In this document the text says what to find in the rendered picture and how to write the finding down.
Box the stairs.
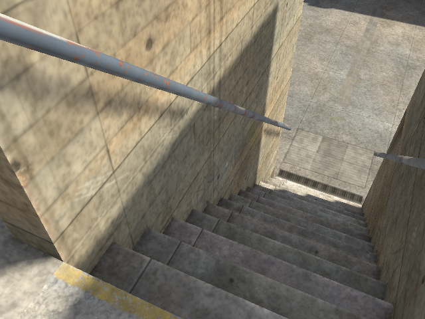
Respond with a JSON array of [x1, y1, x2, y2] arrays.
[[90, 176, 393, 319]]

